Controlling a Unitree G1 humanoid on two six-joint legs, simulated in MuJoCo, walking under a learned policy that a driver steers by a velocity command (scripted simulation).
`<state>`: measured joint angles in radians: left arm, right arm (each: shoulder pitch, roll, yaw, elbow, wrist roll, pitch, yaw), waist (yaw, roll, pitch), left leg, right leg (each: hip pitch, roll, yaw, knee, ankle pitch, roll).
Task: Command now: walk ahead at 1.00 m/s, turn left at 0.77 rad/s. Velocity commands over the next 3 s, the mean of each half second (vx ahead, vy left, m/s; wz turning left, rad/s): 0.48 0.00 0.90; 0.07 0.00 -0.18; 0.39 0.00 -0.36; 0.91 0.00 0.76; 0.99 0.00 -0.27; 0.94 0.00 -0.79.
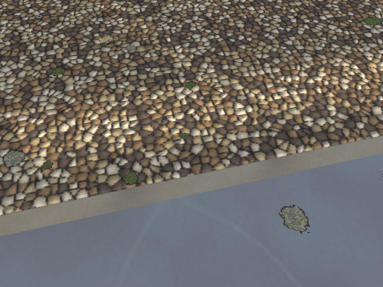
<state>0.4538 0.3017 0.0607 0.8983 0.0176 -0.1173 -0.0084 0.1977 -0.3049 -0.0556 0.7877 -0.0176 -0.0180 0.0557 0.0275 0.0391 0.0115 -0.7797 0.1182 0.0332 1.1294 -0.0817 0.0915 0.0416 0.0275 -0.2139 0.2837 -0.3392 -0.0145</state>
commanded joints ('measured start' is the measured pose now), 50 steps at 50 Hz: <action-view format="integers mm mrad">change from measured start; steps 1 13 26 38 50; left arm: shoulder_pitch -153 -206 -471 -328 -211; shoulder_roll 31 136 70 161 178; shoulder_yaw -8 -6 0 52 102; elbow -79 -275 -368 -354 -344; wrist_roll -3 -30 -14 -32 -45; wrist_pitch -37 -27 36 105 135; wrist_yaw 6 36 31 18 31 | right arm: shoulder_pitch -76 9 4 -49 -150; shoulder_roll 34 -186 -111 -56 -68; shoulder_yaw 26 -57 -63 -30 -41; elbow -95 -188 -230 -185 -172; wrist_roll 2 47 43 19 -33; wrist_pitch -8 -51 65 60 -4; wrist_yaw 28 -14 -129 -85 -95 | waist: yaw -77 -6 -62 -42 18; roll -94 -228 93 -105 88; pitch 128 -144 -159 -83 -72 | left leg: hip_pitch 109 793 564 322 658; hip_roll -2 113 -165 -228 218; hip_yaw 51 -694 -452 -126 -397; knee -207 -836 -621 -208 -834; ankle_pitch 173 177 246 -450 119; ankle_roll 31 309 15 -151 140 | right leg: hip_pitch -209 -779 -546 -289 -709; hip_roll -194 -38 62 -112 48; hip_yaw -46 375 343 744 389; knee -196 1240 291 -9 764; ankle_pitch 549 -127 329 81 -148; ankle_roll -50 58 103 -137 70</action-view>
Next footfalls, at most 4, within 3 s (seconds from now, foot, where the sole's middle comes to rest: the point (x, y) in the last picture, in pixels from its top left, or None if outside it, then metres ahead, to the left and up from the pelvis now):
0.16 left None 0.38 0.07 -0.77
0.60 right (197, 252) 0.62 0.04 -0.77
0.92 left None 0.44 0.16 -0.77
1.40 right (240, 262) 0.59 -0.12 -0.77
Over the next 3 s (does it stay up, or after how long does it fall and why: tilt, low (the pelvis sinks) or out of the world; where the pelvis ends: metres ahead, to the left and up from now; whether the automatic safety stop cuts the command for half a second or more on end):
stays up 1.77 0.56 0.00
